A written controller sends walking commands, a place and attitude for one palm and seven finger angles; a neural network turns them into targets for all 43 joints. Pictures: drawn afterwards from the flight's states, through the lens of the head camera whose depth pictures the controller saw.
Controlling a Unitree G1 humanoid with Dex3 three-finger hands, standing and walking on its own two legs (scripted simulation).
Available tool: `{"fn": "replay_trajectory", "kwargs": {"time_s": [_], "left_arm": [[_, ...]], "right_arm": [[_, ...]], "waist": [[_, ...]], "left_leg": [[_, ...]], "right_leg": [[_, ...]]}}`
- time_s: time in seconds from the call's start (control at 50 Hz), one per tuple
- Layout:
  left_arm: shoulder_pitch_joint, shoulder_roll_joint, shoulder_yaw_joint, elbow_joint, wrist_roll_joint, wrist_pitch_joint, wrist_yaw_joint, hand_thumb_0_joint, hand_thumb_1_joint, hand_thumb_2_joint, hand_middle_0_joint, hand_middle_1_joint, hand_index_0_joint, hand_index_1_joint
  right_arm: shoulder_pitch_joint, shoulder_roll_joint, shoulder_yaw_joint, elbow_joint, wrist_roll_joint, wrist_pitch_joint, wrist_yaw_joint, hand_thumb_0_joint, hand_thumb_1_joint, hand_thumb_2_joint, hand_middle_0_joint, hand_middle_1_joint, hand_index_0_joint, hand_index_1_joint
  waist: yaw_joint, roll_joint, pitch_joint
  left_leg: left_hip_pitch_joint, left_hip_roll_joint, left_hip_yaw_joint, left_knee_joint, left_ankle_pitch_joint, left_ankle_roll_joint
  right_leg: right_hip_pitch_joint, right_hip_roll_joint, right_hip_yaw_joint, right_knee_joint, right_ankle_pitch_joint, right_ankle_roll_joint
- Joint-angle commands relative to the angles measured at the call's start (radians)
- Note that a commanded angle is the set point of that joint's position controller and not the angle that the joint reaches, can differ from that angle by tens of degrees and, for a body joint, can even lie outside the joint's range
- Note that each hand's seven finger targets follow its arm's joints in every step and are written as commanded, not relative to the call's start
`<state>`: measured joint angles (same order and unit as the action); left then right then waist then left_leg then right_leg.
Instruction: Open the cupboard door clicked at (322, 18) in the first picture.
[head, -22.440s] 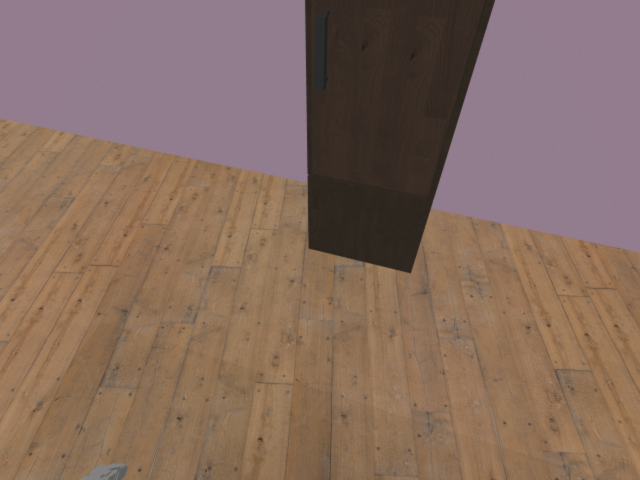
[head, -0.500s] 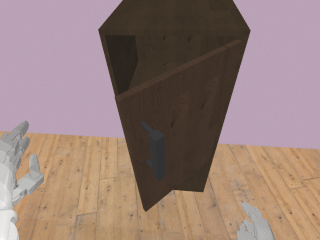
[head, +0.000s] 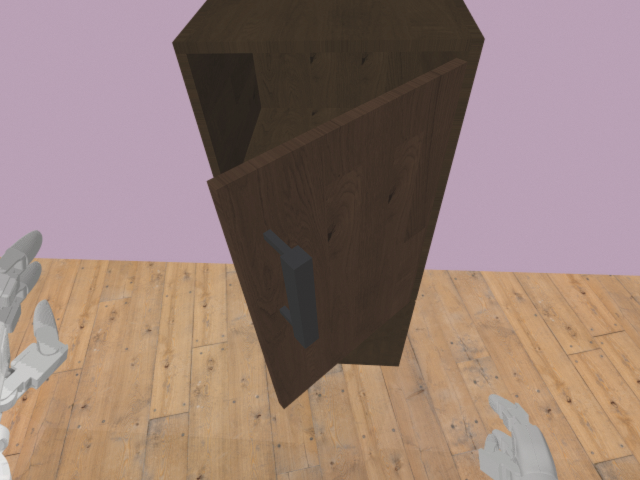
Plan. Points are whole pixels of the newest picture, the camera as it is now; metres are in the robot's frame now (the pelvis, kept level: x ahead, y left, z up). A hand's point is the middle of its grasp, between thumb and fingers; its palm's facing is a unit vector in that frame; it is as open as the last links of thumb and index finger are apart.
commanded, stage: step back with the hand held close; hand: left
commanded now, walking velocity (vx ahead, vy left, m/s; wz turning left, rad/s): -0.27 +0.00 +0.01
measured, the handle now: (290, 291) +0.33 +0.07 +0.07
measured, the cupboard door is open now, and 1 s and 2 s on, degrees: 44 44 44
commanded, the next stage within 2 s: stop stepping back and stand still in 0.86 s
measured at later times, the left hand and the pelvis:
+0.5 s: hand out of the picture +0.10 +0.31 +0.15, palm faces +0.42 -0.75 -0.51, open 7.4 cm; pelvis -0.09 +0.04 -0.01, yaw +2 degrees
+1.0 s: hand out of the picture +0.01 +0.33 +0.17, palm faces +0.38 -0.82 -0.42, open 7.4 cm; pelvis -0.20 +0.08 -0.02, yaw -4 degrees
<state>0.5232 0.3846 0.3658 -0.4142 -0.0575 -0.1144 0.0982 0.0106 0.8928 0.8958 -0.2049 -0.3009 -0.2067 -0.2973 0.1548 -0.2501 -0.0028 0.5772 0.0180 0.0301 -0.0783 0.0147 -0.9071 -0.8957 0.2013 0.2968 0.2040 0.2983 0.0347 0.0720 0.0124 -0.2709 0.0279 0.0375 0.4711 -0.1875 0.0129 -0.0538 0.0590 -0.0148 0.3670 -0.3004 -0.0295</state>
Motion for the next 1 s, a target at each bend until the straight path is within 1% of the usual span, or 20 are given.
{"fn": "replay_trajectory", "kwargs": {"time_s": [0.0, 0.16, 0.24, 0.34, 0.44, 0.52, 0.56, 0.6, 0.64, 0.68, 0.72, 0.78, 0.84, 0.86, 0.88, 0.9, 0.92, 0.94, 0.96, 0.98], "left_arm": [[-0.015, 0.222, 0.146, -0.235, -0.007, -0.051, 0.03, 0.0, 0.9, 0.9, -0.2, -0.3, -0.2, -0.3], [0.032, 0.24, 0.178, -0.297, -0.015, -0.072, 0.055, 0.0, 0.9, 0.9, -0.2, -0.3, -0.2, -0.3], [0.053, 0.235, 0.191, -0.278, -0.013, -0.094, 0.061, 0.0, 0.9, 0.9, -0.2, -0.3, -0.2, -0.3], [0.033, 0.222, 0.207, -0.294, 0.009, -0.118, 0.069, 0.0, 0.9, 0.9, -0.2, -0.3, -0.2, -0.3], [0.044, 0.231, 0.209, -0.328, 0.005, -0.125, 0.073, 0.0, 0.9, 0.9, -0.2, -0.3, -0.2, -0.3], [-0.033, 0.197, 0.143, -0.319, 0.016, -0.126, 0.091, 0.0, 0.9, 0.9, -0.2, -0.3, -0.2, -0.3], [-0.101, 0.198, 0.129, -0.337, 0.024, -0.123, 0.102, 0.0, 0.9, 0.9, -0.2, -0.3, -0.2, -0.3], [-0.153, 0.225, 0.152, -0.351, 0.022, -0.125, 0.098, 0.0, 0.9, 0.9, -0.2, -0.3, -0.2, -0.3], [-0.144, 0.269, 0.221, -0.362, 0.038, -0.15, 0.097, 0.0, 0.9, 0.9, -0.2, -0.3, -0.2, -0.3], [-0.114, 0.251, 0.228, -0.341, 0.022, -0.159, 0.086, 0.0, 0.9, 0.9, -0.2, -0.3, -0.2, -0.3], [-0.042, 0.208, 0.195, -0.341, 0.0, -0.147, 0.084, 0.0, 0.9, 0.9, -0.2, -0.3, -0.2, -0.3], [-0.023, 0.18, 0.139, -0.366, -0.013, -0.132, 0.082, 0.0, 0.9, 0.9, -0.2, -0.3, -0.2, -0.3], [-0.018, 0.224, 0.168, -0.352, -0.031, -0.13, 0.08, 0.0, 0.9, 0.9, -0.2, -0.3, -0.2, -0.3], [-0.033, 0.21, 0.151, -0.349, -0.037, -0.138, 0.071, 0.0, 0.9, 0.9, -0.2, -0.3, -0.2, -0.3], [-0.05, 0.242, 0.169, -0.352, -0.035, -0.152, 0.067, 0.0, 0.9, 0.9, -0.2, -0.3, -0.2, -0.3], [-0.073, 0.269, 0.186, -0.344, -0.03, -0.165, 0.07, 0.0, 0.9, 0.9, -0.2, -0.3, -0.2, -0.3], [-0.113, 0.308, 0.209, -0.366, -0.029, -0.175, 0.078, 0.0, 0.9, 0.9, -0.2, -0.3, -0.2, -0.3], [-0.126, 0.335, 0.247, -0.344, -0.015, -0.186, 0.088, 0.0, 0.9, 0.9, -0.2, -0.3, -0.2, -0.3], [-0.094, 0.219, 0.126, -0.278, -0.015, -0.154, 0.061, 0.0, 0.9, 0.9, -0.2, -0.3, -0.2, -0.3], [-0.086, 0.232, 0.152, -0.286, -0.015, -0.124, 0.048, 0.0, 0.9, 0.9, -0.2, -0.3, -0.2, -0.3]], "right_arm": [[-0.077, -0.096, -0.042, -0.189, 0.009, -0.024, -0.012, 0.0, -0.9, -0.9, 0.2, 0.3, 0.2, 0.3], [-0.065, -0.096, -0.045, -0.207, 0.008, -0.036, -0.018, 0.0, -0.9, -0.9, 0.2, 0.3, 0.2, 0.3], [-0.069, -0.109, -0.047, -0.202, -0.001, -0.064, -0.018, 0.0, -0.9, -0.9, 0.2, 0.3, 0.2, 0.3], [-0.067, -0.123, -0.051, -0.202, -0.009, -0.102, -0.019, 0.0, -0.9, -0.9, 0.2, 0.3, 0.2, 0.3], [-0.036, -0.104, -0.055, -0.179, -0.011, -0.131, -0.01, 0.0, -0.9, -0.9, 0.2, 0.3, 0.2, 0.3], [0.009, -0.093, -0.06, -0.114, -0.019, -0.134, -0.007, 0.0, -0.9, -0.9, 0.2, 0.3, 0.2, 0.3], [0.022, -0.087, -0.054, -0.09, -0.022, -0.134, -0.01, 0.0, -0.9, -0.9, 0.2, 0.3, 0.2, 0.3], [-0.03, -0.109, -0.043, -0.119, -0.021, -0.143, -0.026, 0.0, -0.9, -0.9, 0.2, 0.3, 0.2, 0.3], [-0.076, -0.123, -0.048, -0.134, -0.029, -0.169, -0.034, 0.0, -0.9, -0.9, 0.2, 0.3, 0.2, 0.3], [-0.042, -0.09, -0.065, -0.114, -0.039, -0.182, -0.009, 0.0, -0.9, -0.9, 0.2, 0.3, 0.2, 0.3], [-0.054, -0.077, -0.067, -0.104, -0.033, -0.185, 0.018, 0.0, -0.9, -0.9, 0.2, 0.3, 0.2, 0.3], [-0.062, -0.067, -0.05, -0.094, -0.026, -0.181, 0.037, 0.0, -0.9, -0.9, 0.2, 0.3, 0.2, 0.3], [-0.044, -0.064, -0.049, -0.08, -0.041, -0.178, 0.042, 0.0, -0.9, -0.9, 0.2, 0.3, 0.2, 0.3], [-0.037, -0.057, -0.047, -0.076, -0.042, -0.171, 0.047, 0.0, -0.9, -0.9, 0.2, 0.3, 0.2, 0.3], [-0.025, -0.057, -0.044, -0.068, -0.041, -0.157, 0.047, 0.0, -0.9, -0.9, 0.2, 0.3, 0.2, 0.3], [-0.013, -0.055, -0.045, -0.051, -0.031, -0.14, 0.046, 0.0, -0.9, -0.9, 0.2, 0.3, 0.2, 0.3], [-0.056, -0.053, -0.031, -0.062, -0.034, -0.14, 0.038, 0.0, -0.9, -0.9, 0.2, 0.3, 0.2, 0.3], [-0.068, -0.043, -0.013, -0.054, -0.061, -0.156, 0.033, 0.0, -0.9, -0.9, 0.2, 0.3, 0.2, 0.3], [-0.009, -0.049, -0.036, -0.051, -0.031, -0.155, 0.025, 0.0, -0.9, -0.9, 0.2, 0.3, 0.2, 0.3], [-0.021, -0.074, -0.044, -0.084, -0.012, -0.153, 0.016, 0.0, -0.9, -0.9, 0.2, 0.3, 0.2, 0.3]], "waist": [[-0.016, -0.089, -0.164], [-0.021, -0.009, -0.145], [-0.024, 0.049, -0.082], [-0.016, 0.136, -0.059], [-0.024, 0.004, -0.102], [-0.058, -0.184, -0.06], [-0.077, -0.192, -0.057], [-0.059, -0.002, 0.023], [-0.031, 0.297, -0.051], [-0.023, 0.127, -0.106], [-0.013, 0.082, -0.152], [-0.021, 0.179, -0.168], [-0.02, 0.194, -0.196], [-0.02, 0.15, -0.204], [-0.026, 0.043, -0.192], [-0.037, -0.128, -0.164], [-0.025, -0.206, -0.126], [-0.021, -0.13, -0.147], [-0.054, -0.288, -0.177], [-0.062, -0.345, -0.134]], "left_leg": [[0.235, 0.041, -0.01, 0.051, 0.433, 0.039], [0.134, 0.073, -0.065, -0.002, 0.266, 0.028], [-0.004, 0.094, -0.12, -0.105, -0.065, 0.032], [-0.308, 0.157, -0.223, -0.294, -0.466, 0.064], [-0.191, 0.081, -0.139, -0.144, -0.377, 0.028], [0.119, -0.031, -0.064, 0.309, -0.182, -0.025], [0.141, -0.022, -0.086, 0.292, -0.154, -0.016], [-0.028, 0.067, -0.21, -0.052, -0.201, 0.018], [-0.384, 0.295, -0.509, -0.437, -0.681, 0.103], [-0.345, 0.283, -0.428, -0.406, -0.521, 0.095], [-0.207, 0.226, -0.295, -0.358, -0.388, 0.065], [-0.141, 0.191, -0.206, -0.397, -0.362, 0.016], [-0.058, 0.168, -0.162, -0.389, -0.234, -0.053], [0.003, 0.152, -0.132, -0.333, -0.153, -0.092], [0.082, 0.107, -0.068, -0.168, -0.061, -0.106], [0.179, 0.057, -0.037, 0.116, -0.023, -0.089], [0.131, -0.013, -0.041, 0.33, -0.133, -0.081], [0.054, -0.021, -0.045, 0.386, -0.205, -0.075], [-0.025, -0.056, -0.074, 0.411, -0.171, -0.059], [0.02, -0.037, -0.068, 0.339, -0.077, -0.036]], "right_leg": [[-0.154, -0.117, 0.04, 0.009, 0.633, 0.101], [-0.182, -0.094, 0.063, 0.029, 0.316, 0.054], [-0.185, -0.063, 0.058, 0.032, 0.078, 0.036], [0.01, 0.003, 0.01, 0.194, -0.045, 0.029], [-0.127, -0.045, 0.082, 0.066, -0.141, -0.007], [-0.575, -0.26, 0.286, -0.145, -0.246, -0.105], [-0.572, -0.261, 0.212, -0.073, -0.1, -0.085], [-0.468, -0.088, 0.102, 0.094, -0.107, 0.008], [-0.089, 0.067, 0.025, 0.572, -0.17, 0.051], [-0.111, 0.079, 0.048, 0.792, -0.218, 0.029], [-0.172, 0.066, 0.011, 0.733, -0.217, 0.024], [-0.124, 0.074, -0.056, 0.546, -0.261, 0.008], [-0.062, 0.067, -0.073, 0.207, -0.277, -0.02], [-0.057, 0.04, -0.06, 0.042, -0.235, -0.031], [-0.136, -0.044, 0.029, -0.131, -0.162, -0.053], [-0.335, -0.212, 0.215, -0.218, -0.071, -0.095], [-0.431, -0.353, 0.315, -0.239, 0.112, -0.134], [-0.368, -0.384, 0.268, -0.138, 0.438, -0.165], [-0.226, -0.31, 0.131, -0.011, 0.538, -0.133], [-0.248, -0.247, 0.095, 0.036, 0.554, -0.095]]}}
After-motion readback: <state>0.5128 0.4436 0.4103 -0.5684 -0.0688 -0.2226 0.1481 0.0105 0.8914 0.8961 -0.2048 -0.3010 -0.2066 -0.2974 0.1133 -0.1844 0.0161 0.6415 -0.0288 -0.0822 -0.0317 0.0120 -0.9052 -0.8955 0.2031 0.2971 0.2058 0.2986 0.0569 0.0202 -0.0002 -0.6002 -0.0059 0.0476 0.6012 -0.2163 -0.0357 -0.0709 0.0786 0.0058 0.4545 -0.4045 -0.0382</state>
